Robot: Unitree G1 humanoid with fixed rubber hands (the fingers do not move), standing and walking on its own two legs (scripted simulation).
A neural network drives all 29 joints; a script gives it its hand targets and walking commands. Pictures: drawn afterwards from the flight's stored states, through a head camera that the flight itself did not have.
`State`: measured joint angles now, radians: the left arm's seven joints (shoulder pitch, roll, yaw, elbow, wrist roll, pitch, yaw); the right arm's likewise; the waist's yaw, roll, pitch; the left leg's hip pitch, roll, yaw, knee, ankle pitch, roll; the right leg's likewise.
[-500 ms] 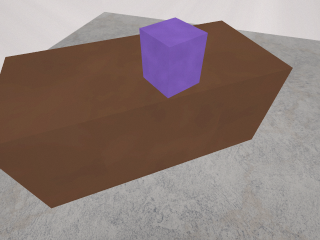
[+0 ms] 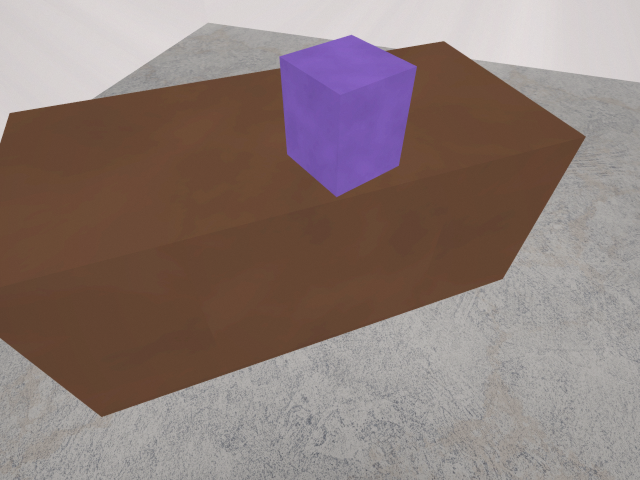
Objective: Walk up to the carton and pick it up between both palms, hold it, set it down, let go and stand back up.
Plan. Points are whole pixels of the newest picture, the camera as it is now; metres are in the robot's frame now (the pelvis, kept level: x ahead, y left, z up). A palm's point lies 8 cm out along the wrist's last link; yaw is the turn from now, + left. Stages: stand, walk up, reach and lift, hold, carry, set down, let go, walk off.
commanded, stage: stand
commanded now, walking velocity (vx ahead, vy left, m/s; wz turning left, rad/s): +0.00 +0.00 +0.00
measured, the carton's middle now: (344, 115) +0.87 -0.03 +0.00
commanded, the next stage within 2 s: none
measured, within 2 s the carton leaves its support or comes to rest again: neither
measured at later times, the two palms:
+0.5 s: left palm out of the picture +0.05 +0.28 -0.13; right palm out of the picture +0.06 -0.28 -0.12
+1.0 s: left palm out of the picture +0.06 +0.29 -0.13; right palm out of the picture +0.06 -0.27 -0.13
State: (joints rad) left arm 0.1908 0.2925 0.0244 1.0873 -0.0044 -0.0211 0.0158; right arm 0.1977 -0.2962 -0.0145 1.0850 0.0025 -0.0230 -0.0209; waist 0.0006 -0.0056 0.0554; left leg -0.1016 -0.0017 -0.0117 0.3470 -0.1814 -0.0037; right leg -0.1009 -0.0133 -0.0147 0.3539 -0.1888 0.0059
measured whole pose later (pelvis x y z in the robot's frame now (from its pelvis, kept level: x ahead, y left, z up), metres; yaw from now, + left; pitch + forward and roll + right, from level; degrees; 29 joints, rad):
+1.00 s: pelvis +0.02 +0.01 +0.00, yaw +0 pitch -3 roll +0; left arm 0.19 0.29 0.02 1.11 0.00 -0.02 0.03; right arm 0.19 -0.29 -0.02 1.10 0.00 -0.02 -0.03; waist 0.00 -0.01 0.06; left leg -0.07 -0.02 -0.01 0.32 -0.20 0.01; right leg -0.07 -0.03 -0.01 0.33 -0.21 0.02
